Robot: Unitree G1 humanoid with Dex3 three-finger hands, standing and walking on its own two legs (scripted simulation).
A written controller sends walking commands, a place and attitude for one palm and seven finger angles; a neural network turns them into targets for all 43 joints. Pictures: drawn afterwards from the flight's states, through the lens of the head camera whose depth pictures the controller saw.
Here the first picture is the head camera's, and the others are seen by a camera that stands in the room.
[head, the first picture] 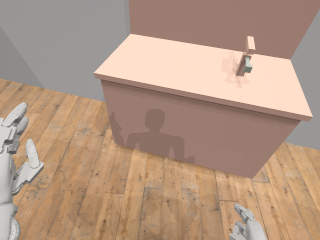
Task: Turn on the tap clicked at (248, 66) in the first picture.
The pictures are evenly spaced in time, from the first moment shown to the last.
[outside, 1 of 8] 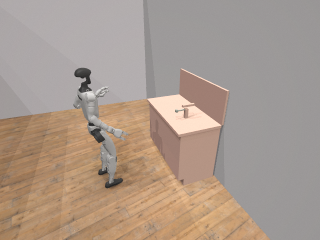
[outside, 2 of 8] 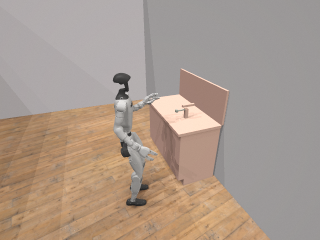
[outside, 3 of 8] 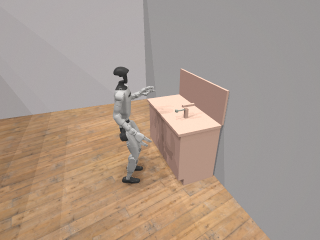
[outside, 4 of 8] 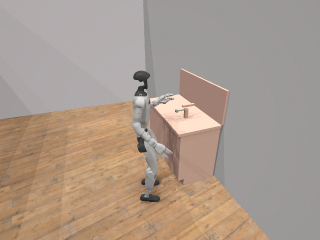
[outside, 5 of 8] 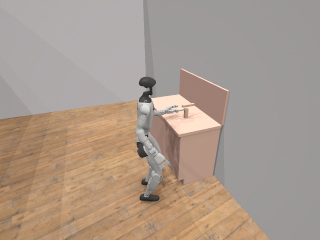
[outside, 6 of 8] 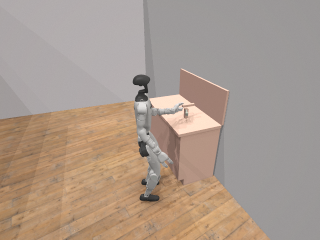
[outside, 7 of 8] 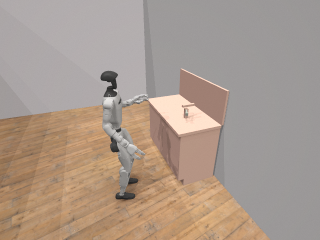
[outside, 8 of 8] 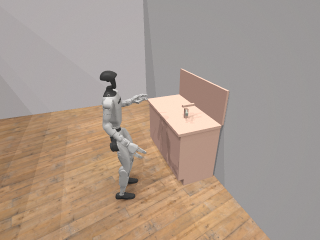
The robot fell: no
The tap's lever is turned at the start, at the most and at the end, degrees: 0 64 64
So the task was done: yes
